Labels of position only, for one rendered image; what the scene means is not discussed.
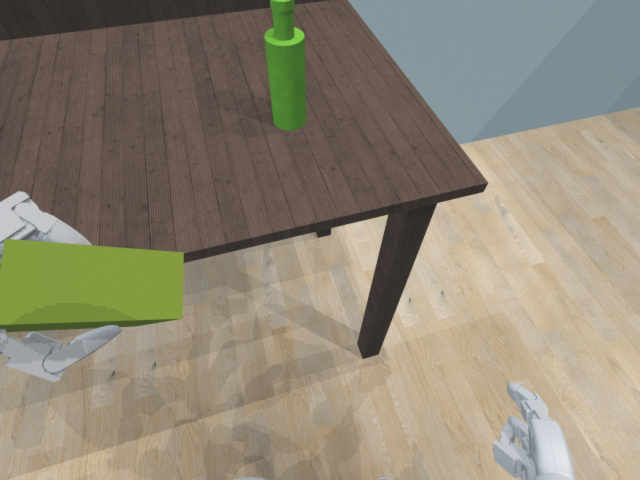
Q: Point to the table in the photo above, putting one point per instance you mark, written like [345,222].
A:
[148,124]

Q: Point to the sponge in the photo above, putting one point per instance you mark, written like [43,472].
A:
[60,286]

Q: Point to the left robot hand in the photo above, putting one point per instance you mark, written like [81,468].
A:
[39,355]

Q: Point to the right robot hand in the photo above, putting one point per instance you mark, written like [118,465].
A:
[544,447]

